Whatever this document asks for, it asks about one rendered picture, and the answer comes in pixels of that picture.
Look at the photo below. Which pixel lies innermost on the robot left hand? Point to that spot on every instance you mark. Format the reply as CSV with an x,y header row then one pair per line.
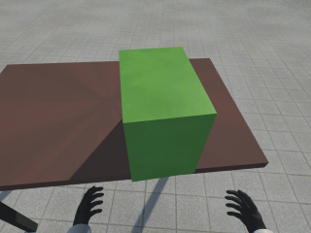
x,y
84,213

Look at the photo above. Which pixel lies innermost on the table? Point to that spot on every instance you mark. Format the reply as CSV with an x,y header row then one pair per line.
x,y
61,124

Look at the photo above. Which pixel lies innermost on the robot left forearm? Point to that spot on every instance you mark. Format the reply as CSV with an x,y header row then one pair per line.
x,y
80,228

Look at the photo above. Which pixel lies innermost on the carton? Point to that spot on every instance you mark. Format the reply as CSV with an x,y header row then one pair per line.
x,y
167,115

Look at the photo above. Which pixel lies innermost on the robot right hand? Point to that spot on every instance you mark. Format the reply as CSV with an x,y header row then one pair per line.
x,y
250,215

